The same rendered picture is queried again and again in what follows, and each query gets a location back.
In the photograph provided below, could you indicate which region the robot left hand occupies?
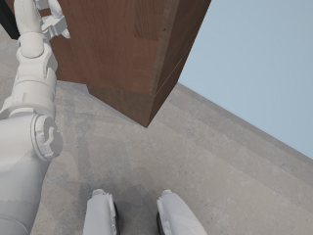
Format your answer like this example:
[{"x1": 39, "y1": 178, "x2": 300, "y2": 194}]
[{"x1": 14, "y1": 0, "x2": 70, "y2": 41}]

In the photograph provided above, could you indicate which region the cupboard door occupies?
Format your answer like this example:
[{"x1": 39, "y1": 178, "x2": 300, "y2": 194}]
[{"x1": 5, "y1": 0, "x2": 166, "y2": 94}]

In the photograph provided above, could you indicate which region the left robot upper arm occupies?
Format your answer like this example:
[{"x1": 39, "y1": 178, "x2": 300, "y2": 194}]
[{"x1": 0, "y1": 114, "x2": 64, "y2": 235}]

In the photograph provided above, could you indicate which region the robot left thigh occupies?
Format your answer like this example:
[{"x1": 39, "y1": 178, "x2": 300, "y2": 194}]
[{"x1": 82, "y1": 193, "x2": 115, "y2": 235}]

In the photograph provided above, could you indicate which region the left robot shin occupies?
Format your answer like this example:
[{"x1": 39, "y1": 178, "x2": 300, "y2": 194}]
[{"x1": 87, "y1": 189, "x2": 116, "y2": 235}]

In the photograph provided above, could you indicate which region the robot left forearm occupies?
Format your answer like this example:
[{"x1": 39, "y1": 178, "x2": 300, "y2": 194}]
[{"x1": 0, "y1": 32, "x2": 58, "y2": 120}]

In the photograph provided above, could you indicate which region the handle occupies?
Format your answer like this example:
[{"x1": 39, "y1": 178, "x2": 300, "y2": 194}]
[{"x1": 0, "y1": 0, "x2": 21, "y2": 40}]

